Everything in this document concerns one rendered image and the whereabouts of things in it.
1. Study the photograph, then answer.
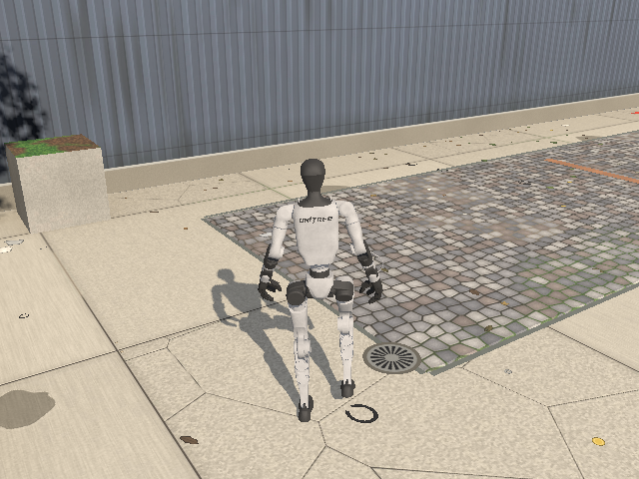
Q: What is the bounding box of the robot left upper arm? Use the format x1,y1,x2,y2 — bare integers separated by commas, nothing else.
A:
268,203,295,259

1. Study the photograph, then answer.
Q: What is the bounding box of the robot left forearm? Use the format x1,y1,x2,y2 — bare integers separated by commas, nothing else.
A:
260,244,279,283

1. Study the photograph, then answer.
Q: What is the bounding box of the right robot hand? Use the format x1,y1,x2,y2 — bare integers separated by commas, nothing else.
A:
359,279,383,304

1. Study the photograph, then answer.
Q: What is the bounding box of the left robot thigh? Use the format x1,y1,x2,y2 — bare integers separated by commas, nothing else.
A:
286,280,312,358

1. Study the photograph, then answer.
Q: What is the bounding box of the robot right forearm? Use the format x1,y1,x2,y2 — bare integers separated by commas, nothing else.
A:
357,240,379,282

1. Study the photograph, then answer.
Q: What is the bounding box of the robot right upper arm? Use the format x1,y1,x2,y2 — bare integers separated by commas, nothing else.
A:
335,201,366,255

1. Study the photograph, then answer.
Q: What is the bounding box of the left robot hand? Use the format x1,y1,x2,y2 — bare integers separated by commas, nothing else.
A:
258,279,282,301

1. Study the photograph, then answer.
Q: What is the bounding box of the robot torso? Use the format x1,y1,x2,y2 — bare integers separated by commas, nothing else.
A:
293,196,339,299

